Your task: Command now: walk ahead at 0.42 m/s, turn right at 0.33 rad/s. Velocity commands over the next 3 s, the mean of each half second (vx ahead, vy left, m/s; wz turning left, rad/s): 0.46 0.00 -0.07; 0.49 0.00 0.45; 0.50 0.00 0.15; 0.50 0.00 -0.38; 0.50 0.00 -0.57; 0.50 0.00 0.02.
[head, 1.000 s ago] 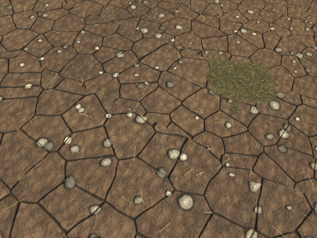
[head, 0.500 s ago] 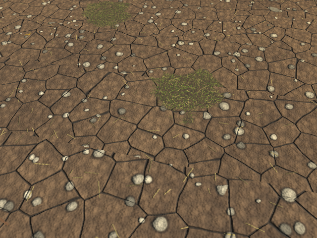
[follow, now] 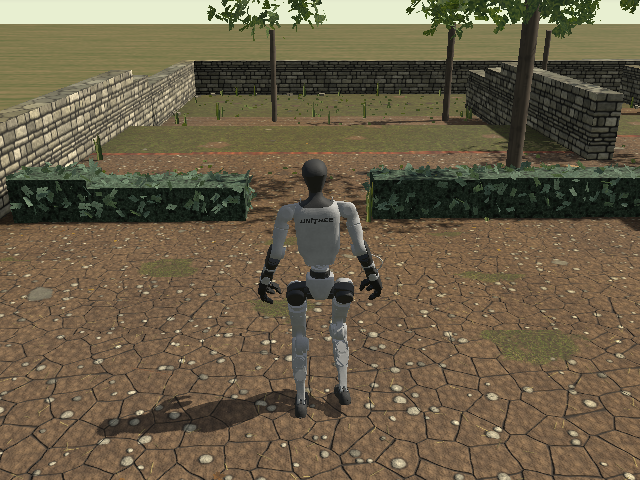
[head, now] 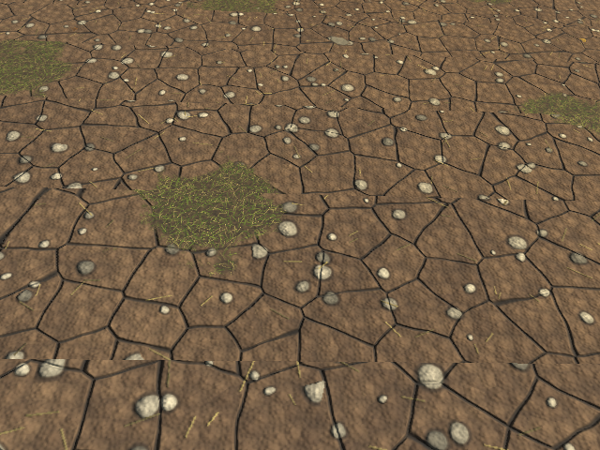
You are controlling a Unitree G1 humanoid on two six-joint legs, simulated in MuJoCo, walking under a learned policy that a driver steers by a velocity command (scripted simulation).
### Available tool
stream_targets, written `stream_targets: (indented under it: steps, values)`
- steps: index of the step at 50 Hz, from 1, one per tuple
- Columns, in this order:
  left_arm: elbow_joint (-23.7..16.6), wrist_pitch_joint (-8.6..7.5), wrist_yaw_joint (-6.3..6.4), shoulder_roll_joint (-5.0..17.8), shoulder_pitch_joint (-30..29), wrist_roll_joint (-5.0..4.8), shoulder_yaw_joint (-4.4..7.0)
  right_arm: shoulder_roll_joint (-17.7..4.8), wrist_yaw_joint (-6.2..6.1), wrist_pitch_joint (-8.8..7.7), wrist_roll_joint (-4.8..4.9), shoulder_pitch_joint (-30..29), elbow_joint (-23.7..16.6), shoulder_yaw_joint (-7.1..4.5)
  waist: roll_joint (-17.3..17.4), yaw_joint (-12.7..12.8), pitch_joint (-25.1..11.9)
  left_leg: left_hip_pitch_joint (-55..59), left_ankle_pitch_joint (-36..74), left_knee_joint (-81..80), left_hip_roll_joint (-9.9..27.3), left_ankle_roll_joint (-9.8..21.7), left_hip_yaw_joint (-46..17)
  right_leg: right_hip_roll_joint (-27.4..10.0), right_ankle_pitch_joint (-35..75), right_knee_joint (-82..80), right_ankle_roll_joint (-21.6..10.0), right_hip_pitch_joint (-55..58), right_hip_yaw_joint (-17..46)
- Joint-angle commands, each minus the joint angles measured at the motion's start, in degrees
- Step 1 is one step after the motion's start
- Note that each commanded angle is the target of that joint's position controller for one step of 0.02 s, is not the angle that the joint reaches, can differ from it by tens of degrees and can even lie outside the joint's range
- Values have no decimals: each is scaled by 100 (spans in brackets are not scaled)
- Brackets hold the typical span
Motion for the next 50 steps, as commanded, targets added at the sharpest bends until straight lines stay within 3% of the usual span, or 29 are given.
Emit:
stream_targets:
  steps: [1,4,7,9,11,13,15,16,17,18,19,20,21,22,24,27,31,34,37,40,41,42,43,44,45,46,47,48,50]
  values:
    - [-330,-89,-122,368,-162,64,45,-609,53,-182,26,211,-140,-129,975,-57,671,655,-497,-1472,1294,591,-1390,-331,611,543,142,-1588,77]
    - [-519,-79,-148,271,-703,40,-18,-629,115,-252,73,623,61,-149,874,-183,656,927,668,-1399,1307,716,-990,-401,913,238,261,-1888,-65]
    - [-728,-82,-178,99,-1310,48,-145,-608,134,-247,96,766,192,-138,935,-263,673,841,1689,-1316,1208,735,-557,-608,1220,-655,345,-1587,-603]
    - [-889,-90,-197,-28,-1780,31,-237,-639,133,-231,86,970,305,-135,958,-399,696,698,2168,-1246,1213,734,-404,-657,1254,-1301,288,-1115,-996]
    - [-947,-88,-170,-4,-1891,2,-259,-756,119,-205,79,1154,418,-152,1000,-409,705,773,2673,-1091,1361,720,-406,-592,1115,-1693,118,-705,-1165]
    - [-883,-117,-85,105,-1597,-11,-223,-871,100,-169,82,1152,495,-165,992,-185,603,886,3923,-645,1480,657,-336,-396,915,-1988,-121,-70,-1262]
    - [-432,-204,45,292,-273,28,-111,-928,79,-116,140,1109,562,-157,736,463,-124,732,5033,958,1232,453,37,-112,1154,-2626,-394,1684,-1318]
    - [-218,-275,126,605,627,146,-8,-764,84,-115,187,1104,471,-94,517,827,-698,-338,3693,2280,1047,344,92,-890,843,-2704,-615,3223,-485]
    - [-195,-298,198,1184,1165,235,104,3,136,-118,269,1387,175,85,-804,735,-1581,-2125,-399,4318,273,101,389,-2854,292,-2996,-1069,4807,2072]
    - [-150,-223,182,1155,1183,-25,127,-644,75,-66,185,1364,276,-113,-623,801,-1709,-2531,-1453,5222,-51,171,-223,-3168,224,-3658,-1340,4264,3282]
    - [-165,-202,183,821,579,-75,37,-728,69,-40,144,987,182,-169,-247,503,-658,-2834,-1041,5374,275,234,-398,-2871,95,-3741,-1176,3479,2279]
    - [-205,-247,156,438,176,-70,-64,-561,116,-64,145,752,143,-119,-143,373,-58,-2769,-651,5069,477,248,-342,-2568,442,-4000,-1012,2702,1521]
    - [-188,-298,159,226,-44,-52,-125,-450,143,-23,139,751,209,-125,-135,186,244,-2543,-425,4735,610,238,-326,-2257,668,-4206,-759,2204,931]
    - [-130,-347,185,113,-73,-63,-165,-405,182,63,52,860,269,-132,-269,40,394,-2310,-331,4532,675,191,-312,-2061,968,-4340,-625,1835,519]
    - [-37,-470,194,91,55,-60,-169,-262,265,194,18,945,338,-137,-195,-66,434,-2188,-135,4475,628,144,-270,-1958,1501,-4502,-582,1649,59]
    - [112,-564,204,191,269,-95,-125,-190,329,279,24,396,145,-154,-112,-95,643,-2826,432,4228,678,88,-229,-1904,2050,-4674,-553,1795,-521]
    - [271,-554,226,100,503,-138,-164,-95,386,267,31,-442,-213,-99,-106,-24,763,-3062,1391,3097,611,52,38,-1728,2938,-4551,-436,1897,-1250]
    - [406,-540,277,205,793,-145,-161,8,460,252,4,-1087,-473,-2,-68,157,851,-2839,1727,2192,526,152,495,-1806,3375,-4498,-363,2078,-1539]
    - [527,-483,323,395,951,-133,-139,-109,531,224,1,-1528,-712,-7,8,243,901,-2654,1493,1489,326,348,755,-1888,4322,-4279,-234,2655,-1741]
    - [597,-363,433,657,881,-112,-84,-295,455,235,-1,-933,-634,-88,-334,-54,389,-1915,471,1331,-156,686,1032,-2006,6881,-3072,-141,3376,-1966]
    - [606,-292,459,712,858,-64,-74,-429,415,207,-1,-422,-507,-156,-355,-291,50,-1340,204,1257,-303,837,965,-2031,7021,-2239,-163,3384,-2000]
    - [567,-234,457,743,792,-51,-72,-605,362,155,-40,373,-265,-255,-227,-654,-406,-308,147,844,-416,1019,763,-1974,6379,-1007,-142,2996,-2059]
    - [393,-232,418,625,736,-73,-104,-1042,266,149,-103,1166,-107,-406,360,-995,-948,1097,-436,564,462,1347,-459,-1768,4526,798,-32,1785,-2143]
    - [-37,-272,248,105,831,-143,-171,-1559,223,231,61,701,-298,-543,1775,-422,-1430,2901,-606,5,2022,2288,-3768,-313,-971,2996,362,-1001,-1679]
    - [-189,-343,237,567,211,-100,-96,-1470,209,290,166,799,-375,-548,745,-784,-1341,2851,-72,-406,2130,2433,-4025,-406,-715,3265,339,-1853,-550]
    - [-314,-434,220,537,-96,-173,-122,-1254,150,287,184,509,-328,-489,405,-609,-594,2132,647,-486,2055,2215,-3152,-798,-175,2816,311,-1925,-382]
    - [-208,-472,232,499,81,-208,-137,-928,150,253,170,321,-241,-396,-5,-257,-31,1114,1492,-600,1835,1908,-2512,-1030,88,2078,304,-1425,-452]
    - [-173,-388,251,427,110,-128,-140,-755,130,181,164,54,-246,-330,-66,-11,172,492,2145,-660,1500,1657,-1966,-1207,115,1475,352,-911,-395]
    - [-53,-129,227,296,412,64,-177,-603,159,27,165,-46,-229,-241,161,204,101,-54,2584,-788,1172,1459,-1426,-1207,58,871,437,-179,-496]
Next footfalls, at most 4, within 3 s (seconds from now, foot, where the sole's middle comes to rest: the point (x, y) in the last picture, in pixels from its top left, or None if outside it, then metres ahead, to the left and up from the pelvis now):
0.32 right None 0.28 -0.12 -0.78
0.86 left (269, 434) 0.57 0.06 -0.78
1.58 right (298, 298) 1.06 -0.02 -0.94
2.00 left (229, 252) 1.22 0.20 -0.94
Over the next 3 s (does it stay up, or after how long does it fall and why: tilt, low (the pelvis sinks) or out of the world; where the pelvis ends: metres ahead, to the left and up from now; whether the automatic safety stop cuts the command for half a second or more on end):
stays up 1.56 -0.01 -0.21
